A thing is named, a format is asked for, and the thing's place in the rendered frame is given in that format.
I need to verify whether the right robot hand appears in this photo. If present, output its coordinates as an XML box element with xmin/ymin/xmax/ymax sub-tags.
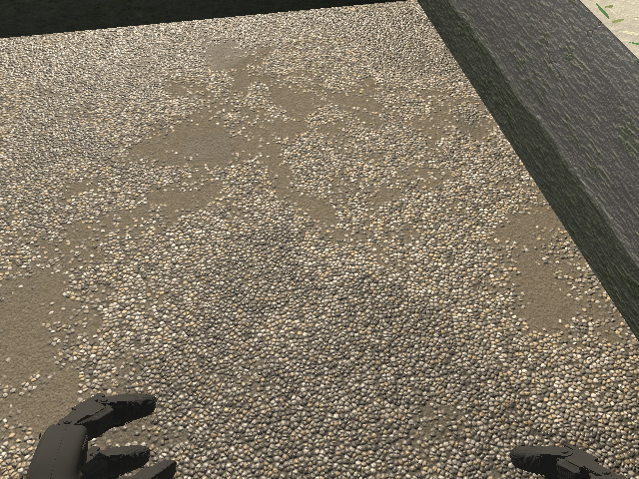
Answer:
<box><xmin>510</xmin><ymin>444</ymin><xmax>627</xmax><ymax>479</ymax></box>

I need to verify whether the left robot hand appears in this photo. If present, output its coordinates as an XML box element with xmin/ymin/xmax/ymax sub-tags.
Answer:
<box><xmin>20</xmin><ymin>393</ymin><xmax>177</xmax><ymax>479</ymax></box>

